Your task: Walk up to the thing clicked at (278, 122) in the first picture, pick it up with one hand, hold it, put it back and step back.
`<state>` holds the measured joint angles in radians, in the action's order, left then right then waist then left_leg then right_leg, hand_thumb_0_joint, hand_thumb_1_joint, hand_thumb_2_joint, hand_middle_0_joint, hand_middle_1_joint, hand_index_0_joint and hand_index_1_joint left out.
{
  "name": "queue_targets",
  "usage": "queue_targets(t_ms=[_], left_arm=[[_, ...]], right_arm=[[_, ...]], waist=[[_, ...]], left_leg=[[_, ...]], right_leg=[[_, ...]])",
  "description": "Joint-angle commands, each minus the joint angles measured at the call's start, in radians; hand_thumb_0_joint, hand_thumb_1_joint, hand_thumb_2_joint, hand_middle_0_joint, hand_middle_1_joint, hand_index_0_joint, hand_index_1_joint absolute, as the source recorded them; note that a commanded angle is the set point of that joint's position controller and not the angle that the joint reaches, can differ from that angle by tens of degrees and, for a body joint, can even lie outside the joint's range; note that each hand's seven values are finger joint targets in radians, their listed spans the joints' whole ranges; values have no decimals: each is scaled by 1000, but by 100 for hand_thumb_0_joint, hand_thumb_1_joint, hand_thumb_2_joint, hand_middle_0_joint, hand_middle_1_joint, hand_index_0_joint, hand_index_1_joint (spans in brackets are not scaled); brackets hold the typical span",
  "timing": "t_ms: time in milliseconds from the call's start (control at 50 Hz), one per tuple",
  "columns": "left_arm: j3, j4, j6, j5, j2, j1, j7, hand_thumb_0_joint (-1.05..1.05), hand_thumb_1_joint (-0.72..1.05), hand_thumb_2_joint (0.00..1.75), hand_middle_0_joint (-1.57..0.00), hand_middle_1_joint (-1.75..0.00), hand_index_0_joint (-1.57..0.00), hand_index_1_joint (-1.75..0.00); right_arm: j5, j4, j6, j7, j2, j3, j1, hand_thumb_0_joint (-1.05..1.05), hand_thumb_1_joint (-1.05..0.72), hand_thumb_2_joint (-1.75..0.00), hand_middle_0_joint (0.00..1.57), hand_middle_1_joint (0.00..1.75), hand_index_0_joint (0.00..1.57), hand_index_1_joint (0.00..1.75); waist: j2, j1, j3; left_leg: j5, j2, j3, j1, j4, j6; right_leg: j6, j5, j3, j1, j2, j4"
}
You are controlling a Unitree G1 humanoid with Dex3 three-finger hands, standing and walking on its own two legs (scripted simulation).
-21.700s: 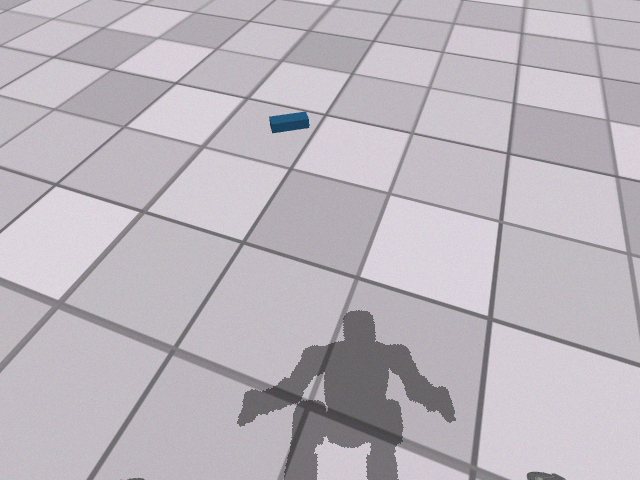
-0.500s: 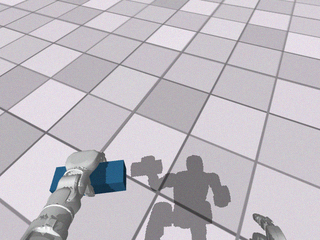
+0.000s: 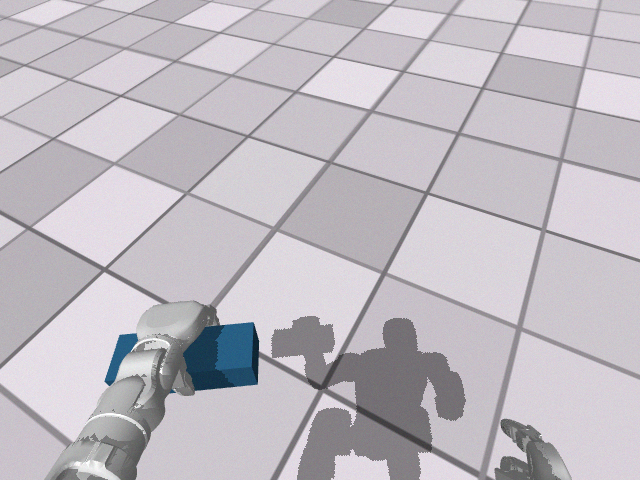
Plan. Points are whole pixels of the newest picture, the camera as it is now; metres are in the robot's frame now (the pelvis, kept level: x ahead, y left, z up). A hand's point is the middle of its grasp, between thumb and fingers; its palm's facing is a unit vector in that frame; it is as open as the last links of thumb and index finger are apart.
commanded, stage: hold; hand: left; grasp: from above
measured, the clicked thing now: (188, 359) +0.30 +0.22 -0.08
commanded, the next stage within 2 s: crouch in 0.94 s
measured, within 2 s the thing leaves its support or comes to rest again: neither
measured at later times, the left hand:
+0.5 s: hand (183, 360) +0.28 +0.21 -0.04, palm faces -0.46 -0.06 -0.89, open 10.1 cm
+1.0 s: hand (180, 357) +0.28 +0.22 -0.04, palm faces -0.46 -0.06 -0.89, open 10.1 cm
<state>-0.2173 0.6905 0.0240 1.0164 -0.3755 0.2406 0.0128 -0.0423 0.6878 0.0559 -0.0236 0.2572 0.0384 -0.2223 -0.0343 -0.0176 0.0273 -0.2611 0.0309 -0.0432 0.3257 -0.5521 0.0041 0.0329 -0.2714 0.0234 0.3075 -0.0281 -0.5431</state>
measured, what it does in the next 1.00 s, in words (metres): stands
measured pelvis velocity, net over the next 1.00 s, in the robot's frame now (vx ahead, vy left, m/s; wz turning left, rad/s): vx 0.00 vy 0.00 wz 0.00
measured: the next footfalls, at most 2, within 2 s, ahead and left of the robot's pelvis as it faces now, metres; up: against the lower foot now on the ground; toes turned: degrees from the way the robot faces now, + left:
none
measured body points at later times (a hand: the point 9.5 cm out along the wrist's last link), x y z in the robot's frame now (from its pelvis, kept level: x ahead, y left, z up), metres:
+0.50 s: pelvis -0.01 +0.00 +0.00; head -0.01 -0.02 +0.45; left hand +0.30 +0.21 +0.01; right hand +0.14 -0.26 -0.11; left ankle +0.02 +0.12 -0.73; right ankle +0.01 -0.14 -0.73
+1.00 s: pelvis +0.00 +0.00 +0.00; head +0.00 -0.02 +0.45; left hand +0.30 +0.22 +0.01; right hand +0.13 -0.26 -0.11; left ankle +0.02 +0.12 -0.73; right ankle +0.01 -0.14 -0.73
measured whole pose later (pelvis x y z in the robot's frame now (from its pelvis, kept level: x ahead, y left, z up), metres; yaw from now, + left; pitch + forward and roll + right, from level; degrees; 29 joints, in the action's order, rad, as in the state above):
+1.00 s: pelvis +0.00 +0.00 +0.00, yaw +0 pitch +0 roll +0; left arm -0.22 0.66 0.02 1.01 -0.38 0.23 -0.01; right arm -0.05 0.69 0.06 -0.04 0.25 0.03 -0.20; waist -0.04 -0.01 0.00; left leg -0.23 0.03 -0.04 0.27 -0.49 0.01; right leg 0.03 -0.24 0.02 0.25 -0.03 -0.49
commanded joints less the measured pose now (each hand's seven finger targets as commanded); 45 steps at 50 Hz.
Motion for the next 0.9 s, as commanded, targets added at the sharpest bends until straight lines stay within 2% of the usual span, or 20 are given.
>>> queue_targets(t_ms=[0,200,220,240,280,320,340,360,380,420,440,480,520,560,600,640,700,800,840,880], left_arm=[[108,-228,3,2,-213,373,45,0,79,88,-120,-55,-115,-60],[119,-256,2,-3,-226,372,28,0,76,81,-115,-54,-113,-57],[94,-271,4,-5,-198,366,23,0,76,81,-115,-55,-112,-57],[118,-281,1,-6,-222,378,22,0,75,82,-115,-54,-112,-57],[124,-255,4,-9,-223,337,17,0,76,84,-116,-55,-113,-58],[104,-288,1,-1,-215,397,13,0,77,84,-117,-55,-114,-58],[120,-263,2,-4,-227,379,13,0,78,83,-116,-57,-114,-59],[110,-273,0,-10,-215,358,9,0,78,83,-117,-55,-114,-58],[87,-273,0,-11,-190,358,5,0,76,85,-117,-55,-113,-59],[103,-279,1,-9,-210,361,6,0,77,85,-117,-56,-114,-59],[99,-266,-1,-14,-205,362,7,0,78,83,-117,-54,-114,-58],[126,-260,-3,-9,-229,333,12,0,78,84,-118,-54,-114,-58],[95,-271,-8,-2,-202,376,15,0,77,83,-117,-54,-114,-58],[144,-261,-7,5,-255,368,25,0,77,86,-118,-54,-114,-59],[107,-280,-10,-2,-212,389,29,0,78,87,-119,-55,-115,-59],[131,-231,-5,-2,-234,353,36,0,79,87,-120,-54,-116,-59],[103,-269,-6,1,-208,366,36,0,77,87,-119,-54,-115,-59],[95,-286,-4,-4,-201,377,38,0,78,84,-117,-55,-114,-58],[119,-258,1,1,-233,368,36,0,77,85,-119,-51,-115,-56],[110,-252,-1,-1,-217,362,33,0,79,85,-119,-53,-116,-57]], right_arm=[[-4,-138,-36,-12,141,48,79,0,-90,-90,20,30,20,30],[-5,-149,-36,-16,135,39,107,0,-90,-90,20,30,20,30],[-7,-155,-37,-15,130,36,109,0,-90,-90,20,30,20,30],[-7,-151,-37,-17,133,38,110,0,-90,-90,20,30,20,30],[-7,-153,-37,-18,134,37,109,0,-90,-90,20,30,20,30],[-8,-156,-36,-19,130,35,113,0,-90,-90,20,30,20,30],[-8,-148,-36,-20,134,36,107,0,-90,-90,20,30,20,30],[-9,-153,-36,-20,128,36,118,0,-90,-90,20,30,20,30],[-7,-154,-36,-20,127,33,116,0,-90,-90,20,30,20,30],[-9,-154,-35,-21,130,34,119,0,-90,-90,20,30,20,30],[-9,-153,-36,-21,131,33,116,0,-90,-90,20,30,20,30],[-9,-155,-33,-22,130,33,122,0,-90,-90,20,30,20,30],[-6,-150,-34,-22,125,30,117,0,-90,-90,20,30,20,30],[-9,-146,-32,-24,127,32,119,0,-90,-90,20,30,20,30],[-8,-147,-33,-23,125,32,117,0,-90,-90,20,30,20,30],[-8,-140,-32,-24,131,34,114,0,-90,-90,20,30,20,30],[-8,-143,-33,-23,126,37,118,0,-90,-90,20,30,20,30],[-7,-137,-33,-23,127,38,108,0,-90,-90,20,30,20,30],[-11,-137,-31,-24,129,38,113,0,-90,-90,20,30,20,30],[-8,-136,-31,-24,126,38,107,0,-90,-90,20,30,20,30]], waist=[[3,6,243],[1,12,228],[2,8,224],[-14,15,230],[0,20,220],[2,7,225],[15,10,221],[7,18,217],[9,6,215],[6,16,225],[14,8,213],[1,25,205],[12,4,216],[-13,23,219],[0,11,229],[14,15,213],[-8,15,239],[-9,10,255],[-13,19,223],[1,17,228]], left_leg=[[209,-36,0,-169,74,-10],[170,-37,2,-181,98,-12],[175,-38,0,-182,97,-12],[168,-38,-2,-182,98,-12],[170,-35,1,-180,106,-11],[172,-40,-3,-188,104,-15],[171,-38,0,-186,106,-15],[170,-39,-1,-189,109,-14],[166,-42,-2,-189,107,-16],[174,-40,-2,-196,112,-16],[168,-39,1,-194,111,-13],[162,-40,1,-183,117,-13],[159,-41,0,-189,113,-15],[170,-44,-4,-192,114,-14],[177,-40,-2,-204,112,-12],[174,-39,1,-193,112,-12],[196,-37,3,-214,111,-8],[213,-37,2,-219,108,-8],[214,-39,0,-204,112,-9],[211,-40,-1,-200,114,-11]], right_leg=[[-35,185,-27,-32,51,86],[-33,143,-25,-42,50,111],[-33,149,-23,-39,48,112],[-34,141,-23,-45,48,113],[-36,142,-25,-51,50,113],[-32,148,-20,-41,47,119],[-32,146,-22,-51,48,120],[-33,142,-23,-53,47,122],[-32,144,-20,-44,45,125],[-33,149,-21,-54,45,125],[-33,140,-23,-46,47,125],[-35,131,-26,-56,46,129],[-33,135,-22,-48,46,126],[-35,141,-19,-53,43,128],[-35,149,-23,-55,45,125],[-33,142,-27,-55,46,130],[-37,163,-29,-52,46,123],[-36,184,-29,-65,48,120],[-37,184,-28,-62,45,125],[-36,184,-29,-72,46,127]])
